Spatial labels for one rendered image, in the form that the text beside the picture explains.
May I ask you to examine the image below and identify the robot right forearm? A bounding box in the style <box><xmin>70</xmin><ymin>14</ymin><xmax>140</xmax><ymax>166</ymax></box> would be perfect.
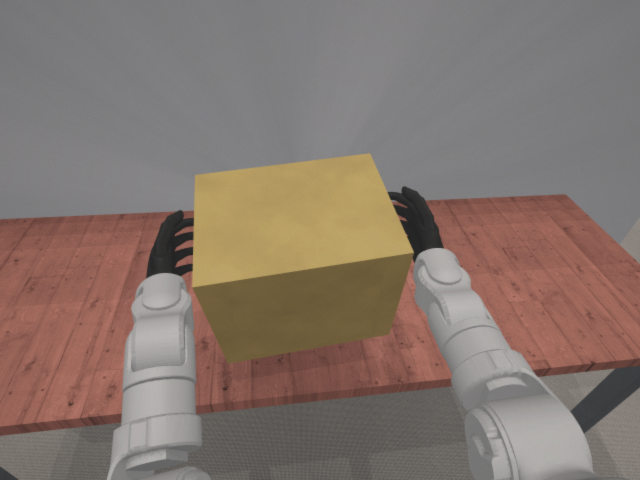
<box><xmin>413</xmin><ymin>248</ymin><xmax>593</xmax><ymax>469</ymax></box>

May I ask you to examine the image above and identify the right robot hand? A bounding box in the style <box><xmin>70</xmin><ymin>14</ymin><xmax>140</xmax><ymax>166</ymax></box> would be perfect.
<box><xmin>388</xmin><ymin>186</ymin><xmax>444</xmax><ymax>263</ymax></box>

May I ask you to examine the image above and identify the robot left forearm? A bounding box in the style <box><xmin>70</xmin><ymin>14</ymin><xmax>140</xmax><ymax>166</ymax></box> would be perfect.
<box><xmin>107</xmin><ymin>273</ymin><xmax>202</xmax><ymax>480</ymax></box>

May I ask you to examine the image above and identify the carton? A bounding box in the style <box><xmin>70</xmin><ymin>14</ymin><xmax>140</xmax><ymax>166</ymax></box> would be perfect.
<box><xmin>192</xmin><ymin>153</ymin><xmax>414</xmax><ymax>364</ymax></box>

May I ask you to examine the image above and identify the right robot upper arm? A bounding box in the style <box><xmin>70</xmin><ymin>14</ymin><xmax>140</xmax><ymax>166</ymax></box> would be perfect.
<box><xmin>465</xmin><ymin>393</ymin><xmax>630</xmax><ymax>480</ymax></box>

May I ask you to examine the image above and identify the table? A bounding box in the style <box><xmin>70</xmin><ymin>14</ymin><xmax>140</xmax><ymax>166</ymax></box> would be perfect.
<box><xmin>0</xmin><ymin>194</ymin><xmax>640</xmax><ymax>480</ymax></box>

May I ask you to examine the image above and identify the left robot hand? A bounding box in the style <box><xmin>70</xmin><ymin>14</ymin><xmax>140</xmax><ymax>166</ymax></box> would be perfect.
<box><xmin>146</xmin><ymin>210</ymin><xmax>194</xmax><ymax>278</ymax></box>

